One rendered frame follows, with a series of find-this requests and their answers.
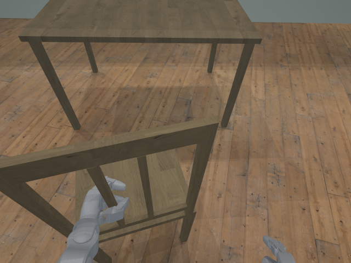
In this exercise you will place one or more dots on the table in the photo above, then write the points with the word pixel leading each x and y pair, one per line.
pixel 141 21

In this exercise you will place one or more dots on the chair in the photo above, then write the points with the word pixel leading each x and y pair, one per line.
pixel 145 161

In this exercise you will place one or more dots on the robot left forearm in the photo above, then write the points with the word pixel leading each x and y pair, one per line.
pixel 82 242

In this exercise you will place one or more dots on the right robot hand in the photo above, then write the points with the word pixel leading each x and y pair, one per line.
pixel 278 250

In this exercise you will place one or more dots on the left robot hand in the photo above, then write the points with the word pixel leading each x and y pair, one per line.
pixel 94 204

